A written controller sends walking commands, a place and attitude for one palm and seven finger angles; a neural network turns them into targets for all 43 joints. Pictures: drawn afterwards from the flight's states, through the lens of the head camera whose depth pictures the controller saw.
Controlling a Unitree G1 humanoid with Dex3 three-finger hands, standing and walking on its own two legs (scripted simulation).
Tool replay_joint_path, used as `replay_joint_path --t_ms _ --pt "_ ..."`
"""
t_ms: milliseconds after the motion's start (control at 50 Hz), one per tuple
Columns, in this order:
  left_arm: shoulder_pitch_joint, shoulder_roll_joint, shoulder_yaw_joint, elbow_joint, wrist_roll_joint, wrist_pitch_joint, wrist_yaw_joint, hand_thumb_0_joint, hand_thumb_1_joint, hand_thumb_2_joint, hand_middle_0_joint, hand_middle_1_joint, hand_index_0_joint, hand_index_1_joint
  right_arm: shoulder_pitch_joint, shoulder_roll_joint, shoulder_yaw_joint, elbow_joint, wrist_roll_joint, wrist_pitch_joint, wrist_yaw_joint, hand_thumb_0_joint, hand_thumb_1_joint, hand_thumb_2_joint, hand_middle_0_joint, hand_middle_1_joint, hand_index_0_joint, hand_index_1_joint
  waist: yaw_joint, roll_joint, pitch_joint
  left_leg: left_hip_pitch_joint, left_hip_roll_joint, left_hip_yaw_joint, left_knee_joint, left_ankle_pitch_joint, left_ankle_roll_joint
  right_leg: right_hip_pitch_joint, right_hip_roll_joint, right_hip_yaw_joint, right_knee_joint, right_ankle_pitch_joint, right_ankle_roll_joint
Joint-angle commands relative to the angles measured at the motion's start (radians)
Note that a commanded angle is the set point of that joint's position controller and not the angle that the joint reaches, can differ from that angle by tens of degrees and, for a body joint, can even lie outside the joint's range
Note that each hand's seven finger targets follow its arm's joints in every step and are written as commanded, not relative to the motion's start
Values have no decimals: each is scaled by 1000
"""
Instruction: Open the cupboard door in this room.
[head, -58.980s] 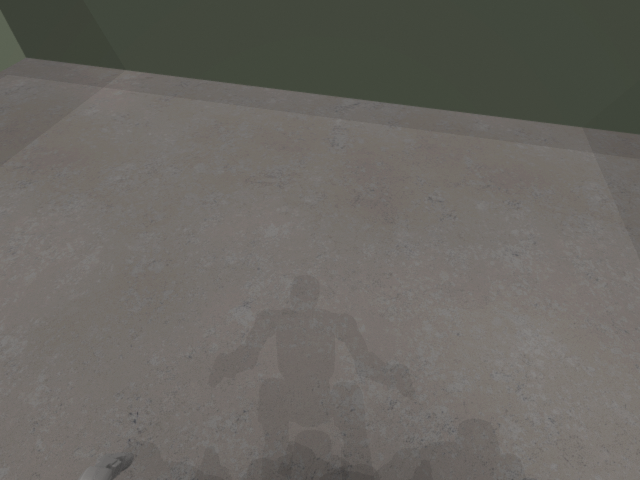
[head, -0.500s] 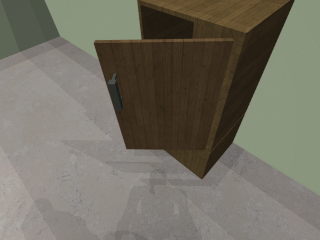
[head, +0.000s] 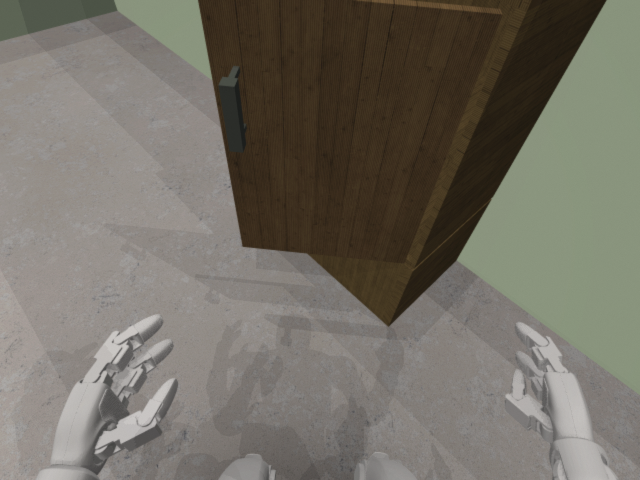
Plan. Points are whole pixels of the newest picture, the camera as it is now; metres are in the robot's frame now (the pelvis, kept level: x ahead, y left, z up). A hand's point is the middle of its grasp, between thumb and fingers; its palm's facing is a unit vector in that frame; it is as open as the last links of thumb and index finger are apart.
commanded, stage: raise the hand with hooked fingers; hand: left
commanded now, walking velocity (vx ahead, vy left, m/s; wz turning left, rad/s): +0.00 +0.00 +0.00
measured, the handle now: (236, 109) +0.64 +0.20 +0.09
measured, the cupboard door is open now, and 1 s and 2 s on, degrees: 41 41 41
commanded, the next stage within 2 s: move the hooked fingers beside the handle in 1.66 s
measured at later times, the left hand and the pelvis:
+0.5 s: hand (99, 344) +0.24 +0.26 +0.07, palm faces +0.06 -1.00 -0.08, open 11.7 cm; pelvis -0.01 +0.03 +0.01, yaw +0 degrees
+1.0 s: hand (74, 288) +0.28 +0.29 +0.10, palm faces +0.03 -1.00 -0.05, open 13.9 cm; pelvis +0.02 +0.03 +0.03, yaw +1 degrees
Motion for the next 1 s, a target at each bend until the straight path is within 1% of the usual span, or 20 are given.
replay_joint_path --t_ms 0,20,60,100,140,180,200,260,300,320,380,440,500,600,640,700,800,840,860,980 --pt "-349 205 95 -490 -39 -124 57 0 363 670 -238 -645 -238 -645 48 -52 12 -116 -3 -39 -28 0 -900 -900 200 300 200 300 -56 128 -198 -55 -38 -25 -29 104 43 159 3 210 -212 -119 33" --pt "-346 204 78 -531 -22 -139 59 0 340 660 -240 -660 -240 -660 61 -53 15 -103 -4 -43 -34 0 -900 -900 200 300 200 300 -59 161 -248 -23 -31 -33 -32 117 45 164 7 196 -199 -87 29" --pt "-305 162 -2 -523 -3 -137 44 0 293 640 -243 -690 -243 -690 68 -59 30 -75 -2 -56 -44 0 -900 -900 200 300 200 300 -79 200 -221 2 -22 -48 -41 118 48 124 20 153 -176 -43 24" --pt "-333 181 -23 -443 -3 -87 8 0 247 620 -247 -720 -247 -720 72 -83 45 -47 0 -58 -54 0 -900 -900 200 300 200 300 -102 183 -172 -10 -15 -74 -46 106 48 92 39 117 -159 -30 22" --pt "-320 204 -6 -369 8 -11 -20 0 200 600 -250 -750 -250 -750 71 -80 47 -41 13 -59 -63 0 -900 -900 200 300 200 300 -96 142 -165 -38 -17 -83 -73 74 46 111 37 109 -181 -61 31" --pt "-251 224 51 -278 -6 95 -29 0 153 580 -253 -780 -253 -780 57 -78 51 -52 23 -51 -68 0 -900 -900 200 300 200 300 -58 91 -156 -64 -24 -85 -120 55 40 161 32 100 -217 -103 39" --pt "-209 250 99 -222 -22 150 -35 0 130 570 -255 -795 -255 -795 45 -79 53 -62 27 -43 -68 0 -900 -900 200 300 200 300 -26 90 -154 -57 -26 -88 -141 72 35 190 37 91 -222 -97 31" --pt "-145 247 164 -283 -62 235 -5 0 60 540 -260 -840 -260 -840 15 -54 57 -105 25 -29 -61 0 -900 -900 200 300 200 300 29 53 -236 -21 -36 -79 -191 154 29 285 26 65 -226 -11 40" --pt "-133 256 203 -324 -79 235 38 0 13 520 -263 -870 -263 -870 8 -39 62 -111 13 -29 -55 0 -900 -900 200 300 200 300 52 55 -231 -4 -34 -85 -214 196 22 305 36 41 -208 32 30" --pt "-143 261 210 -371 -73 212 62 0 -10 510 -265 -885 -265 -885 24 -37 61 -108 12 -32 -49 0 -900 -900 200 300 200 300 48 85 -235 16 -32 -83 -220 218 20 296 36 34 -201 62 30" --pt "-164 220 157 -390 -34 144 114 0 -80 480 -270 -930 -270 -930 55 -42 55 -89 1 -42 -36 0 -900 -900 200 300 200 300 9 85 -173 34 -23 -85 -233 198 18 222 41 15 -197 47 32" --pt "-227 214 110 -355 -10 95 99 0 -150 450 -275 -975 -275 -975 83 -68 56 -73 0 -52 -37 0 -900 -900 200 300 200 300 -29 94 -124 33 -21 -91 -236 128 19 163 41 14 -201 -9 30" --pt "-303 230 93 -329 -13 88 53 0 -220 420 -280 -1020 -280 -1020 97 -93 53 -64 9 -62 -51 0 -900 -900 200 300 200 300 -50 84 -114 40 -21 -99 -242 68 25 149 41 23 -213 -44 30" --pt "-360 358 198 -341 -35 122 15 0 -337 370 -288 -1095 -288 -1095 111 -102 54 -53 14 -63 -73 0 -900 -900 200 300 200 300 -14 153 -212 129 -22 -109 -264 184 18 251 43 24 -223 62 22" --pt "-358 356 214 -351 -46 128 16 0 -383 350 -292 -1125 -292 -1125 108 -92 56 -50 16 -60 -74 0 -900 -900 200 300 200 300 -7 169 -223 168 -17 -105 -272 267 12 279 42 15 -226 129 23" --pt "-363 355 235 -292 -67 147 17 0 -453 320 -297 -1170 -297 -1170 108 -90 63 -47 12 -49 -71 0 -900 -900 200 300 200 300 -4 166 -173 165 -19 -98 -275 308 8 297 50 14 -238 181 20" --pt "-421 333 200 -191 -62 203 -30 0 -500 300 -300 -1200 -300 -1200 105 -97 69 -48 16 -29 -67 0 -900 -900 200 300 200 300 -24 164 -118 172 -19 -84 -288 330 10 302 50 15 -262 230 21" --pt "-452 355 210 -188 -59 220 -54 0 -500 300 -300 -1200 -300 -1200 110 -99 65 -49 18 -25 -68 0 -900 -900 200 300 200 300 -24 153 -167 195 -20 -79 -289 354 13 325 47 21 -274 260 26" --pt "-465 365 220 -172 -60 227 -62 0 -500 300 -300 -1200 -300 -1200 112 -101 67 -49 17 -23 -70 0 -900 -900 200 300 200 300 -25 116 -168 190 -18 -81 -291 359 14 338 47 19 -277 270 27" --pt "-583 443 295 -155 -82 197 -88 0 -500 300 -300 -1200 -300 -1200 106 -96 75 -39 13 -14 -76 0 -900 -900 200 300 200 300 -14 144 -209 224 -21 -79 -301 385 14 383 49 33 -291 295 23"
